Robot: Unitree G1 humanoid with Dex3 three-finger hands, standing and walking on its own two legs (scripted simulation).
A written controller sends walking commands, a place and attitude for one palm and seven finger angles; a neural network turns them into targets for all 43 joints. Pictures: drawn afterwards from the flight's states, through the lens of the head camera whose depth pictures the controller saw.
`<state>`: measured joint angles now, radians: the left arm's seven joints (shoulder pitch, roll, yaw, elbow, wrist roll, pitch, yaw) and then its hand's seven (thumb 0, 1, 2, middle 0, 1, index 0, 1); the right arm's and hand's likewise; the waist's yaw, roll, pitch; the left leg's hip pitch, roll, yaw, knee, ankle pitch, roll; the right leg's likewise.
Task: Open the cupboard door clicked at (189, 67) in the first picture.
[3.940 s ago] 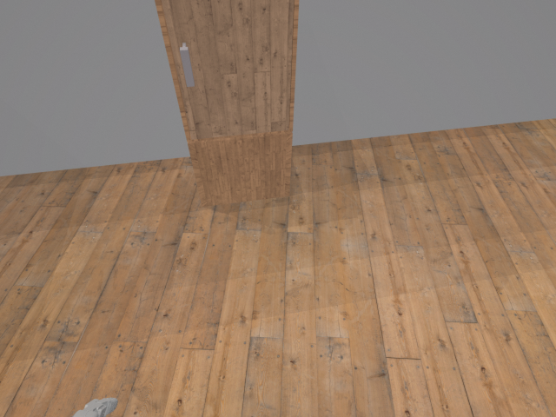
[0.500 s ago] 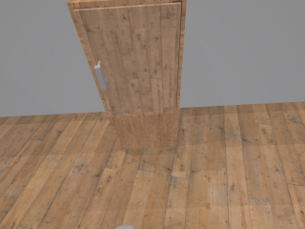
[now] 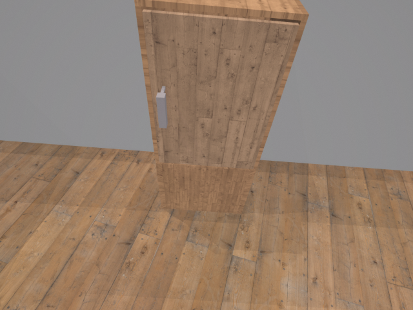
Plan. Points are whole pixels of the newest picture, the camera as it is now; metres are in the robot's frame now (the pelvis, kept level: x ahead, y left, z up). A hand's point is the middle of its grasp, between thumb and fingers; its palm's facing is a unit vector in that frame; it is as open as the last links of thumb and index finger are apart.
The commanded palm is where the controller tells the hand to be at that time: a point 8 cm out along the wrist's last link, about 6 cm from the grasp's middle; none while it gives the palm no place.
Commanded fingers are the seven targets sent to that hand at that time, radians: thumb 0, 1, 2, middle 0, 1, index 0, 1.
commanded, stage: take the last steps up to it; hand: left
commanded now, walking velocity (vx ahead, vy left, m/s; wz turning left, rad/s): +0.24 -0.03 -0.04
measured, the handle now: (163, 106) +0.70 +0.20 -0.03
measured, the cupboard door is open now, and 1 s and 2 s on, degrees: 0 0 0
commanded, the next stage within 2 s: come to a stop and stand still in 0.22 s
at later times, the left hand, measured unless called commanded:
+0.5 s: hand (153, 278) +0.22 +0.14 -0.17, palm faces +0.02 -0.97 -0.24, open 7.1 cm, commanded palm none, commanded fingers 0.00 0.90 0.90 -0.20 -0.30 -0.20 -0.30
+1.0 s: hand out of the picture +0.11 +0.21 -0.18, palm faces +0.05 -0.98 -0.19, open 7.3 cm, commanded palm none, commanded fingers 0.00 0.90 0.90 -0.20 -0.30 -0.20 -0.30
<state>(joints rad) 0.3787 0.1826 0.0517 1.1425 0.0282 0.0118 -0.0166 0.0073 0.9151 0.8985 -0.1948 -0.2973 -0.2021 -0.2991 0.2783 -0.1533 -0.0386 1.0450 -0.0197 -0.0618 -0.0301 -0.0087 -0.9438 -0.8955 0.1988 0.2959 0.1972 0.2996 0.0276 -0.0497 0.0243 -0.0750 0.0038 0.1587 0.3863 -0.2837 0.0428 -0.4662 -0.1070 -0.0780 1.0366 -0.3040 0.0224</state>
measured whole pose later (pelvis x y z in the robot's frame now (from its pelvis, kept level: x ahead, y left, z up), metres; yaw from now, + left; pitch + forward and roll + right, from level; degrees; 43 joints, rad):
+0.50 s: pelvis +0.13 -0.04 -0.01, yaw +0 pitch -2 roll +1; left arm 0.15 0.15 0.04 1.03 0.01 -0.02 0.03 -0.02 0.95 0.90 -0.20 -0.30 -0.21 -0.30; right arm 0.30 -0.14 -0.04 1.11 -0.01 0.01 -0.03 0.01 -0.91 -0.90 0.20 0.30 0.19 0.30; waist -0.03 0.03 0.07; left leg -0.39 0.07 0.03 0.98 -0.41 -0.02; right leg -0.29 -0.02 -0.15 0.49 -0.18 -0.07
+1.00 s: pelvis +0.11 +0.03 +0.00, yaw -2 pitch -1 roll +0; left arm 0.27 0.19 0.04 1.10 0.02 0.05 0.02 0.00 0.91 0.90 -0.19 -0.30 -0.20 -0.30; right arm 0.19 -0.15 -0.02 1.04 -0.02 0.00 -0.05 0.01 -0.93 -0.90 0.20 0.30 0.20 0.30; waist 0.03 -0.05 0.04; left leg -0.20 -0.03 0.10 0.39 -0.18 0.07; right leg -0.29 -0.06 0.00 0.78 -0.41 0.04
